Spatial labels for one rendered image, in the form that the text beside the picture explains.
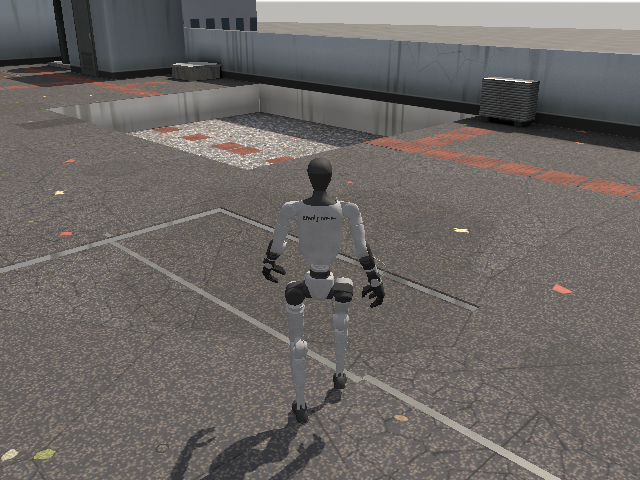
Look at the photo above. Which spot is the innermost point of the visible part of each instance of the robot left forearm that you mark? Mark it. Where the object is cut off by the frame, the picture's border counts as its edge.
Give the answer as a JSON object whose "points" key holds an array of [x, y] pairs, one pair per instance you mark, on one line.
{"points": [[270, 257]]}

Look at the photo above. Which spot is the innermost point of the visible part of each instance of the left robot hand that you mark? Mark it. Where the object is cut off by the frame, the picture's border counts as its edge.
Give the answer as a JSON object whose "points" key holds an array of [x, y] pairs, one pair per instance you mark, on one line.
{"points": [[276, 268]]}

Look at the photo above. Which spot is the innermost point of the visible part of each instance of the robot right forearm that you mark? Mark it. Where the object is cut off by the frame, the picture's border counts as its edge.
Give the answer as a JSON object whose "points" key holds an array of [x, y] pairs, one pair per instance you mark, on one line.
{"points": [[370, 268]]}

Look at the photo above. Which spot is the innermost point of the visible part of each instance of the left robot thigh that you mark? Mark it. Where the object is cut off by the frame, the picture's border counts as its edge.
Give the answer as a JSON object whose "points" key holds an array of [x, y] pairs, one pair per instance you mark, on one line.
{"points": [[295, 294]]}

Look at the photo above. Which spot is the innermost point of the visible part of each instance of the right robot hand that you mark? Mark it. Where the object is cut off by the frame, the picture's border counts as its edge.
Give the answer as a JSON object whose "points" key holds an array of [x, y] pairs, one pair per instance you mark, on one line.
{"points": [[377, 291]]}

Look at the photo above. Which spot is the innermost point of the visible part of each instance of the robot head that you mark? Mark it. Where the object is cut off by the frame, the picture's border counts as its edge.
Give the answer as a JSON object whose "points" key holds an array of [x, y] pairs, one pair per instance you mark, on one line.
{"points": [[320, 173]]}

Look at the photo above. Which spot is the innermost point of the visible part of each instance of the right robot upper arm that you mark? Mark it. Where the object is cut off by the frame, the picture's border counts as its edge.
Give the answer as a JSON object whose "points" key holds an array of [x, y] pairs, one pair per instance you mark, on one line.
{"points": [[352, 212]]}

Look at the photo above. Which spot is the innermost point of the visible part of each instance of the left robot upper arm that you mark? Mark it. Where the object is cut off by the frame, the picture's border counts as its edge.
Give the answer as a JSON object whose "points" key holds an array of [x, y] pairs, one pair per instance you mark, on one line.
{"points": [[288, 211]]}

